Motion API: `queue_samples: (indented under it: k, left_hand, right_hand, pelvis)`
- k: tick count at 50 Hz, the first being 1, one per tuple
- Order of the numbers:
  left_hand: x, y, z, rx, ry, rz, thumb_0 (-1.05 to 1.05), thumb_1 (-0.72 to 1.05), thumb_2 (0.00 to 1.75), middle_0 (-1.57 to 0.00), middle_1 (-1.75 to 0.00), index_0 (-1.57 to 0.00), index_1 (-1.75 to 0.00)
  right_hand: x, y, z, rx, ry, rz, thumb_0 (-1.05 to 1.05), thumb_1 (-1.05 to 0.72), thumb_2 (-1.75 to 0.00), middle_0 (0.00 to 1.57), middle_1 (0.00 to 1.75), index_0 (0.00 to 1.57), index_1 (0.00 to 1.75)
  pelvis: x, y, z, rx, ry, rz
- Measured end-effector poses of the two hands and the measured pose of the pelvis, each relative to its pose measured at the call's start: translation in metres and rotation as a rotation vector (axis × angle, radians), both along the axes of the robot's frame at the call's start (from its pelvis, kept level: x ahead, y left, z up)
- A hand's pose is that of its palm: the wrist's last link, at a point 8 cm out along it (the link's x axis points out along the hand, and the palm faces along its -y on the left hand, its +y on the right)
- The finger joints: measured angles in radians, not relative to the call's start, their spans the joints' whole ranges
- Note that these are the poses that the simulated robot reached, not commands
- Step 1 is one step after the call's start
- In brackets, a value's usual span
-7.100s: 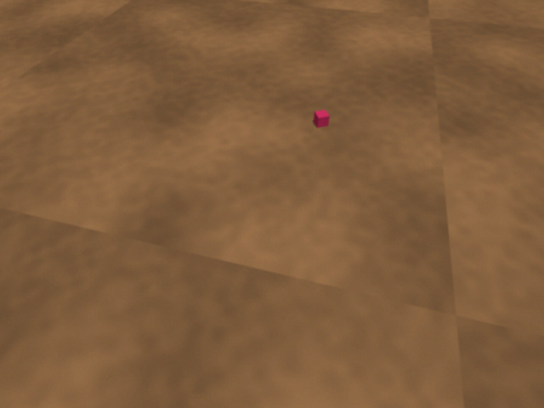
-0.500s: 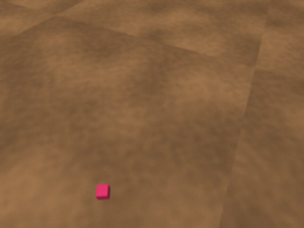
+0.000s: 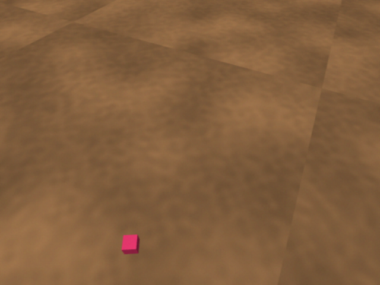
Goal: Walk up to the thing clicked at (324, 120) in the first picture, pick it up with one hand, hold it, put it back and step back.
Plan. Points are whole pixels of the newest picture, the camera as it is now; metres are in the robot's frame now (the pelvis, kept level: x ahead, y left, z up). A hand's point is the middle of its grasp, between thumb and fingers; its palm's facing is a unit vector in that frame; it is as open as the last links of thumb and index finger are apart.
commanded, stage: stand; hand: left
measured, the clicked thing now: (130, 244) +0.44 +0.29 -0.75
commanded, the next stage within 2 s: none
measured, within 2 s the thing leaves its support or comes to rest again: neither
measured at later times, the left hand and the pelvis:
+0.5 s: hand out of the picture +0.06 +0.26 -0.16, palm faces -0.02 -0.94 -0.34, open 7.4 cm; pelvis +0.00 +0.00 +0.00, yaw +1 degrees
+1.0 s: hand out of the picture +0.07 +0.26 -0.16, palm faces -0.01 -0.94 -0.34, open 7.4 cm; pelvis +0.00 +0.00 +0.00, yaw +1 degrees
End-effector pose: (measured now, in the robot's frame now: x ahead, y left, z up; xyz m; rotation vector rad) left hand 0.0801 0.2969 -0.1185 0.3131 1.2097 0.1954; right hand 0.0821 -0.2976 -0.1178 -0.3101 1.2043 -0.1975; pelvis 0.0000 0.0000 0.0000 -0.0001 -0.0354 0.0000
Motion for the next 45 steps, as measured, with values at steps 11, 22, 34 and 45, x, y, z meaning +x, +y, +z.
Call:
queue_samples:
  k: [11, 22, 34, 45]
  left_hand:
    - [-0.011, 0.003, 0.000, 0.003, 0.006, 0.012, 0.01, 0.90, 0.90, -0.21, -0.30, -0.20, -0.30]
    - [-0.025, 0.004, -0.004, -0.002, 0.040, 0.019, 0.01, 0.90, 0.90, -0.21, -0.30, -0.20, -0.30]
    - [-0.023, 0.006, -0.003, 0.000, 0.044, 0.021, 0.01, 0.90, 0.90, -0.21, -0.30, -0.20, -0.30]
    - [-0.015, 0.005, 0.000, 0.004, 0.016, 0.016, 0.01, 0.90, 0.90, -0.21, -0.30, -0.20, -0.30]
  right_hand:
    - [0.006, 0.002, 0.003, -0.001, -0.019, 0.013, 0.01, -0.91, -0.90, 0.20, 0.30, 0.21, 0.30]
    - [-0.007, 0.003, 0.001, -0.003, 0.022, 0.010, 0.01, -0.91, -0.90, 0.20, 0.30, 0.21, 0.30]
    - [-0.010, 0.004, -0.002, -0.002, 0.040, 0.011, 0.01, -0.91, -0.90, 0.20, 0.30, 0.21, 0.30]
    - [0.000, 0.004, 0.000, -0.001, 0.013, 0.022, 0.01, -0.91, -0.90, 0.20, 0.30, 0.21, 0.30]
  pelvis:
    - [-0.002, 0.001, 0.000, -0.002, -0.008, 0.007]
    - [-0.004, 0.002, 0.000, -0.002, -0.004, 0.012]
    - [0.000, 0.004, 0.000, 0.000, -0.001, 0.016]
    - [0.001, 0.003, 0.000, -0.001, -0.005, 0.021]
